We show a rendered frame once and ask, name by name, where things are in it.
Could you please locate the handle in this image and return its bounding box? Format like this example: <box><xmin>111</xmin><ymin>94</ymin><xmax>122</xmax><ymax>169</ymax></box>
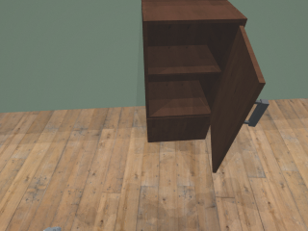
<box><xmin>244</xmin><ymin>98</ymin><xmax>270</xmax><ymax>127</ymax></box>

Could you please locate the cupboard door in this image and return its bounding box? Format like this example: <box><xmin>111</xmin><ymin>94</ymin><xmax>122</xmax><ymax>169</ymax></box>
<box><xmin>210</xmin><ymin>25</ymin><xmax>266</xmax><ymax>173</ymax></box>

